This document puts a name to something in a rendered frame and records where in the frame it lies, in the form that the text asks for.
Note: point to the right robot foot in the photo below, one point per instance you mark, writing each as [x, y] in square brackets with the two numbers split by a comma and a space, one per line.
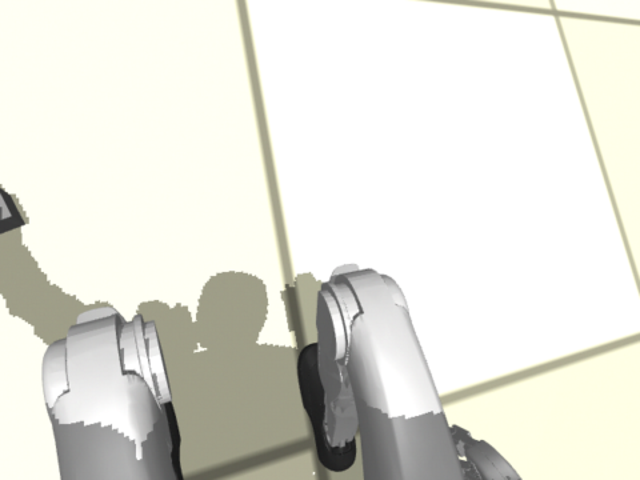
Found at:
[312, 393]

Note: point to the left robot foot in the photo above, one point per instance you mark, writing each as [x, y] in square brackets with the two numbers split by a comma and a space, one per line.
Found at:
[175, 437]

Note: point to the cube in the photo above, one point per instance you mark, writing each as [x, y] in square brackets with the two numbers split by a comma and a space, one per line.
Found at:
[10, 217]

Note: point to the right robot hand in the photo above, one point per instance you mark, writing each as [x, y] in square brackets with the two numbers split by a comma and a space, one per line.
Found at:
[483, 461]

